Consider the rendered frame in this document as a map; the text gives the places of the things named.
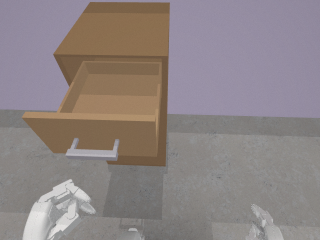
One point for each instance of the robot left shin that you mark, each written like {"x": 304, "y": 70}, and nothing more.
{"x": 133, "y": 229}

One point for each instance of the right robot hand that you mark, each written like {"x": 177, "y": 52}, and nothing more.
{"x": 269, "y": 232}

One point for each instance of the drawer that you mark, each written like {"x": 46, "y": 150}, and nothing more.
{"x": 106, "y": 100}

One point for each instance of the cabinet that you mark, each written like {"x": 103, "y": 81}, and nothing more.
{"x": 122, "y": 32}

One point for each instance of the handle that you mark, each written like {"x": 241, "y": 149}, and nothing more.
{"x": 91, "y": 154}

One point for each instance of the left robot hand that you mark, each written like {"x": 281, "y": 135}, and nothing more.
{"x": 44, "y": 214}

